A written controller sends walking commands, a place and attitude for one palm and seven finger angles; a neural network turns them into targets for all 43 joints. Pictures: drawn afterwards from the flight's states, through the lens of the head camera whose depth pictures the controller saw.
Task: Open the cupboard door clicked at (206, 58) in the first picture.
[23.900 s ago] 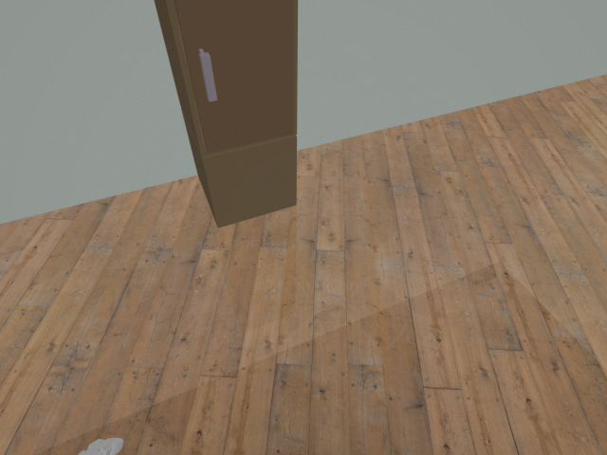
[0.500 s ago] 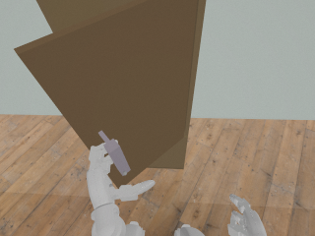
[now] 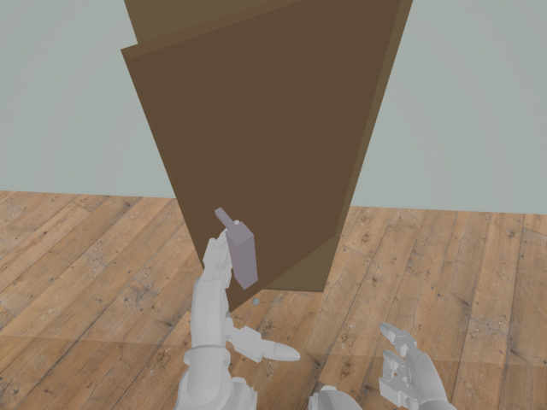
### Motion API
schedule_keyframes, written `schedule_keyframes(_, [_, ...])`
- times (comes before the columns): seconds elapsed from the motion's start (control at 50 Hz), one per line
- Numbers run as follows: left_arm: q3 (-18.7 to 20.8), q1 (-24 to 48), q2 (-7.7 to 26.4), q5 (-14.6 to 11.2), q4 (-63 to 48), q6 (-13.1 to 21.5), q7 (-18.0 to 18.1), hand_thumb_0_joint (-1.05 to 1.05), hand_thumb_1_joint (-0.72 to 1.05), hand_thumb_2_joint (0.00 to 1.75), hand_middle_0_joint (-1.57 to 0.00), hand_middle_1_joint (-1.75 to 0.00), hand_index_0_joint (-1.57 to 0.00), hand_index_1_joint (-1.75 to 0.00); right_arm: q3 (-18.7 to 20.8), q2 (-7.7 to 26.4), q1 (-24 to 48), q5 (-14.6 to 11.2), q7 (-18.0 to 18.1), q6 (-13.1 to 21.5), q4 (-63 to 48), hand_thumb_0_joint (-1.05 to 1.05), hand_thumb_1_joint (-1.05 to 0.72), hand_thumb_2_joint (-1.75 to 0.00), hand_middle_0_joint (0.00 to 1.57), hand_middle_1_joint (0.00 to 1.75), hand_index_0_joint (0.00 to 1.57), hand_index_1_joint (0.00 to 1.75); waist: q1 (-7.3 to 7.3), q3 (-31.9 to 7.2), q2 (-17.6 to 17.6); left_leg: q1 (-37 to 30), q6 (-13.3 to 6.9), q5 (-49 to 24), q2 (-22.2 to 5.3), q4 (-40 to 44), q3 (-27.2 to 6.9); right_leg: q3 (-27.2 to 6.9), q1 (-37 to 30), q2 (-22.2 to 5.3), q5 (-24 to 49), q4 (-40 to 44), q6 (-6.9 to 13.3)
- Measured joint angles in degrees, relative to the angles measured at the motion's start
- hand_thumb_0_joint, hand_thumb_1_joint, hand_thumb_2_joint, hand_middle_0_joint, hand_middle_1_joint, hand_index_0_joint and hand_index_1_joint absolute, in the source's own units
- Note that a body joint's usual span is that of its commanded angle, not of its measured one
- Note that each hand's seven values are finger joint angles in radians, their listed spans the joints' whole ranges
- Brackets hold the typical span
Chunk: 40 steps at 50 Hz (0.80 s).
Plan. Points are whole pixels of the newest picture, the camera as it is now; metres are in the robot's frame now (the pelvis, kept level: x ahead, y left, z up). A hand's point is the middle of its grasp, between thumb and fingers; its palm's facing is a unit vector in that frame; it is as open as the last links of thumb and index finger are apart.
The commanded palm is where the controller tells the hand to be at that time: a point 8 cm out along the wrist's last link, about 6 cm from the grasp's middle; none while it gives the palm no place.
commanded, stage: slide the hand sideways off the handle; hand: left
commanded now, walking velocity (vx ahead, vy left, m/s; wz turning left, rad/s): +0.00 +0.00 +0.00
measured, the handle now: (234, 248) +0.34 +0.08 +0.04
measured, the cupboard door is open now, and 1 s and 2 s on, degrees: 41 43 43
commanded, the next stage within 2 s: draw the hand back to the body in 1.10 s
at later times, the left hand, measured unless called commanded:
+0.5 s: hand (225, 330) +0.22 +0.07 +0.06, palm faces -0.05 -1.00 +0.07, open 16.4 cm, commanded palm +0.18 +0.11 +0.05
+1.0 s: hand (201, 359) +0.19 +0.10 +0.05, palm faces -0.02 -1.00 +0.02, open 16.3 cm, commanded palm +0.14 +0.16 +0.05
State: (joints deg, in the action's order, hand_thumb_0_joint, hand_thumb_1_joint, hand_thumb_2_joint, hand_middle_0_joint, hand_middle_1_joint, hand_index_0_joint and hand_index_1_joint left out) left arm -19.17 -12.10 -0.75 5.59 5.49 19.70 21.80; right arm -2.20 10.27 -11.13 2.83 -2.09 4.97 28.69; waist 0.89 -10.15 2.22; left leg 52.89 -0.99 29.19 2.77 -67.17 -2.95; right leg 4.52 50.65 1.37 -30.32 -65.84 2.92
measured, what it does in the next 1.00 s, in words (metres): stands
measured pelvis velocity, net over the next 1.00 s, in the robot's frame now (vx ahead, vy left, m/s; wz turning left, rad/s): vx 0.02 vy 0.01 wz -0.02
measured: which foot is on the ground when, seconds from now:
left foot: down 0.00-1.00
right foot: down 0.00-1.00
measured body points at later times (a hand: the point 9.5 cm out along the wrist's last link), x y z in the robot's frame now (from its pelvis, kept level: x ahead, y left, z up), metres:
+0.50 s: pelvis +0.01 +0.04 -0.01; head +0.07 +0.04 +0.44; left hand +0.21 +0.13 +0.06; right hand +0.21 -0.17 -0.07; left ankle +0.03 +0.11 -0.65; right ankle +0.02 -0.09 -0.65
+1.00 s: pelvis +0.02 +0.01 -0.02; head +0.08 +0.01 +0.43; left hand +0.18 +0.15 +0.05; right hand +0.22 -0.21 -0.08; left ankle +0.03 +0.11 -0.65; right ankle +0.02 -0.09 -0.65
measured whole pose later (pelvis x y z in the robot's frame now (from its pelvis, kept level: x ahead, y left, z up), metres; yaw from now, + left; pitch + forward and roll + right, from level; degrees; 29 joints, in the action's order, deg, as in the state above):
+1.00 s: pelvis +0.02 +0.01 -0.02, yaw -1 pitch +17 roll -2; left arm -12.5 -41.3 5.6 -1.4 -18.5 23.4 1.0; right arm -0.6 11.4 -13.6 0.3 -0.8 0.5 19.6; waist -1.5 -10.9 1.4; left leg 56.2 -1.9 33.5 2.4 -72.5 -1.5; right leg 3.3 54.3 1.7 -34.1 -70.9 2.1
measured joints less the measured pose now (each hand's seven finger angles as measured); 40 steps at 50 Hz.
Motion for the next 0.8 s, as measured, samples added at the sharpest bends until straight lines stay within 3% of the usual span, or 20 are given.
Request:
schedule_keyframes(0.06, [0.17, -0.69, 3.01, -2.45, -1.34, 0.84, -9.3, -0.01, -0.5, 0.3, -0.14, -0.35, -0.13, -0.35, 0.08, 0.79, -1.2, -0.88, -0.08, -0.86, -1.81, 0.01, -0.91, -0.9, 0.2, 0.3, 0.2, 0.3, -0.37, 0.49, 0.33, -0.16, -0.65, 0.24, 0.14, -0.48, 0.43, -0.4, -0.27, -0.15, -0.03, -0.16, -0.6])
schedule_keyframes(0.12, [-0.17, -2.24, 2.96, -5.42, -3.48, 0.6, -12.84, -0.01, -0.5, 0.3, -0.11, -0.32, -0.11, -0.33, 0.29, 1.52, -2.04, -1.8, 0.02, -1.34, -3.41, 0.01, -0.91, -0.9, 0.2, 0.3, 0.2, 0.3, -0.29, 0.99, 0.83, -0.59, -1.35, 0.52, 0.18, -0.67, 1.01, -0.97, -0.77, -0.2, 0.02, 0.04, -1.31])
schedule_keyframes(0.16, [-0.57, -4.27, 1.34, -6.32, -5.47, 0.32, -12.65, -0.01, -0.5, 0.3, -0.1, -0.31, -0.11, -0.32, 0.52, 1.72, -2.6, -2.1, -0.06, -1.59, -4.42, 0.01, -0.91, -0.9, 0.2, 0.3, 0.2, 0.3, -0.21, 0.97, 0.82, -0.84, -1.8, 0.67, 0.23, -0.55, 1.57, -1.54, -0.92, -0.27, 0.05, 0.2, -1.77])
schedule_keyframes(0.2, [-1.34, -6.59, -0.39, -5.53, -7.41, 0.29, -11.4, -0.01, -0.5, 0.3, -0.1, -0.3, -0.12, -0.31, 0.75, 1.7, -3.16, -2.11, -0.36, -1.91, -5.43, 0.01, -0.91, -0.9, 0.2, 0.3, 0.2, 0.3, -0.18, 0.7, 0.45, -0.86, -2.19, 0.8, 0.35, -0.46, 2.13, -2.1, -0.79, -0.41, -0.02, 0.18, -2.18])
schedule_keyframes(0.28, [-2.92, -9.31, 1.1, 0.0, -9.6, 0.66, -8.7, -0.01, -0.5, 0.3, -0.11, -0.3, -0.13, -0.3, 0.84, 1.38, -3.5, -1.79, -1.36, -2.84, -7.13, 0.01, -0.91, -0.9, 0.2, 0.3, 0.2, 0.3, -0.06, -0.08, -0.52, 0.29, -2.66, 1.35, 0.57, -1.37, 2.72, -2.62, 0.49, -0.64, -0.61, -0.93, -2.62])
schedule_keyframes(0.32, [-3.43, -10.25, 1.49, 0.94, -10.2, 0.52, -8.16, -0.01, -0.5, 0.3, -0.12, -0.3, -0.13, -0.3, 0.84, 1.32, -3.15, -1.8, -1.68, -3.33, -7.63, 0.01, -0.91, -0.9, 0.2, 0.3, 0.2, 0.3, -0.13, 0.08, -0.63, 0.78, -2.8, 1.78, 0.6, -2.18, 2.72, -2.58, 0.87, -0.66, -0.98, -1.56, -2.72])
schedule_keyframes(0.44, [-3.68, -14.18, 2.04, -0.46, -13.97, 0.2, -8.57, -0.01, -0.5, 0.3, -0.14, -0.3, -0.14, -0.3, 0.4, 0.86, -2.4, -1.91, -1.59, -4.31, -8.65, 0.01, -0.91, -0.9, 0.2, 0.3, 0.2, 0.3, -1.01, 0.19, -0.46, 1.1, -2.99, 2.52, 0.56, -3.07, 2.6, -2.44, 0.93, -0.6, -1.49, -1.95, -2.95])
schedule_keyframes(0.62, [-2.59, -19.73, 2.57, 0.02, -18.63, 1.41, -11.97, -0.01, -0.5, 0.3, -0.14, -0.3, -0.14, -0.3, -0.38, 0.51, -2.15, -2.11, -1.55, -4.98, -10.39, 0.01, -0.91, -0.9, 0.2, 0.3, 0.2, 0.3, -1.96, -0.04, -0.29, 1.41, -2.85, 3.0, 0.69, -3.39, 2.37, -2.22, 1.22, -0.71, -2.15, -2.41, -2.84])
schedule_keyframes(0.7, [-1.87, -22.02, 3.18, -1.08, -19.45, 0.82, -13.83, -0.01, -0.5, 0.3, -0.14, -0.3, -0.14, -0.3, -0.45, 0.62, -2.37, -2.01, -0.88, -5.0, -10.85, 0.01, -0.91, -0.9, 0.2, 0.3, 0.2, 0.3, -2.17, -0.07, -0.79, 1.95, -2.51, 3.21, 0.58, -3.69, 2.2, -2.04, 1.86, -0.59, -2.47, -2.91, -2.47])
schedule_keyframes(0.8, [1.23, -24.54, 5.07, -2.91, -21.5, 2.46, -14.96, -0.01, -0.5, 0.3, -0.15, -0.3, -0.14, -0.3, 0.03, 0.88, -2.31, -1.87, -0.24, -4.6, -10.45, 0.01, -0.91, -0.9, 0.2, 0.3, 0.2, 0.3, -2.18, -0.42, -0.94, 3.1, -1.92, 3.87, 0.22, -4.86, 1.81, -1.61, 3.06, -0.22, -3.15, -4.15, -1.86])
